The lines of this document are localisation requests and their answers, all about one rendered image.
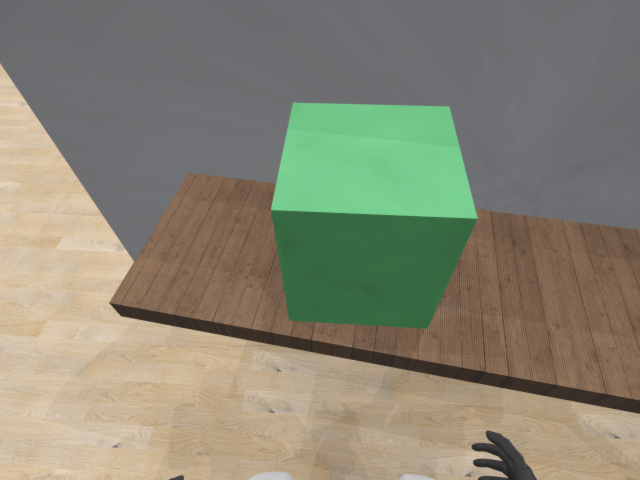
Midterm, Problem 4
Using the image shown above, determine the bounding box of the right robot hand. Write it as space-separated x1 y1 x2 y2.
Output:
472 430 537 480

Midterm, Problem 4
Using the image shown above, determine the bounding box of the carton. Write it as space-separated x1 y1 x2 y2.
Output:
271 103 478 329

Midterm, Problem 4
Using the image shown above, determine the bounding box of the table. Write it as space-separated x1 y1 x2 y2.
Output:
109 172 640 414

